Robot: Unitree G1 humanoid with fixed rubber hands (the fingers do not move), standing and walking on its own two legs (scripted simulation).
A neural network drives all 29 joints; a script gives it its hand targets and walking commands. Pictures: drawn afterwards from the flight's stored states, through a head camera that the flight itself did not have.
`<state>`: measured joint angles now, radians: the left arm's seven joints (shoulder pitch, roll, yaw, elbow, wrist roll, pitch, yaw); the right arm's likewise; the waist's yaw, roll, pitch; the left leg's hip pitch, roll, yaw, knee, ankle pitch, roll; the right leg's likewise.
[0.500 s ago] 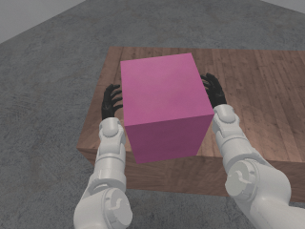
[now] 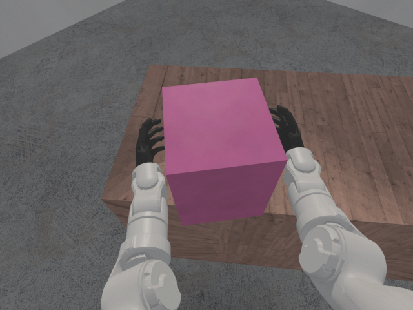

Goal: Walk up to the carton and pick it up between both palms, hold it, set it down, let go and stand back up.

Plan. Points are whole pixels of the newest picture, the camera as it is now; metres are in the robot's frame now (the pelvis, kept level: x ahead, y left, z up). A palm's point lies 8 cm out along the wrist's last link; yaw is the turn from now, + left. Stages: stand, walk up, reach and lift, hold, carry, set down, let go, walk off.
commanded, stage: reach and lift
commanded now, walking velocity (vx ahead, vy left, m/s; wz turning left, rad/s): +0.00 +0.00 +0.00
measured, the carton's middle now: (216, 157) +0.44 +0.06 -0.01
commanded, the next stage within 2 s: none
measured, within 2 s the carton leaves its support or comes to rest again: leaves its support in 1.38 s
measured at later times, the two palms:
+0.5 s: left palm (146, 159) +0.38 +0.20 +0.05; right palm (290, 144) +0.44 -0.08 +0.05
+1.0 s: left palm (146, 161) +0.37 +0.20 +0.05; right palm (290, 146) +0.44 -0.08 +0.05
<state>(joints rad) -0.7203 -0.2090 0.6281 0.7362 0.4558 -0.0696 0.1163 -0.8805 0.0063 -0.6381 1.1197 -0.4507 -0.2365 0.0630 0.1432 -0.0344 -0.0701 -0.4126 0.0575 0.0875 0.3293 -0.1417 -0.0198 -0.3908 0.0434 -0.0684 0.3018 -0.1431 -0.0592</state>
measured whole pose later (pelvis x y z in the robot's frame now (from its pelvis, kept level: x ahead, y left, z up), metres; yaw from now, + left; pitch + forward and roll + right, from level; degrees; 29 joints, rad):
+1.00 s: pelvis +0.00 +0.00 +0.00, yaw +0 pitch +13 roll +0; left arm -0.71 -0.17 0.57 0.80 0.37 -0.11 0.14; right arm -0.88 -0.04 -0.51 1.21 -0.34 -0.31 0.01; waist 0.14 -0.02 -0.08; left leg -0.41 0.06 0.10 0.33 -0.14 -0.02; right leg -0.38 0.04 -0.08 0.28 -0.13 -0.06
